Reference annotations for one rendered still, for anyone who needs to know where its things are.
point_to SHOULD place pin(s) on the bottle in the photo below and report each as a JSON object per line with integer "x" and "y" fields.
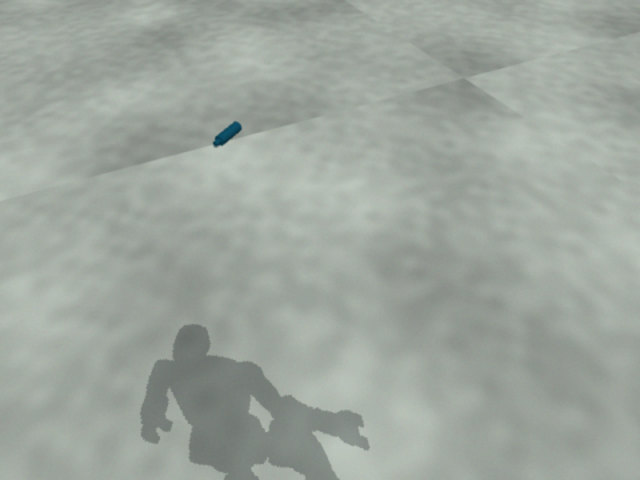
{"x": 227, "y": 134}

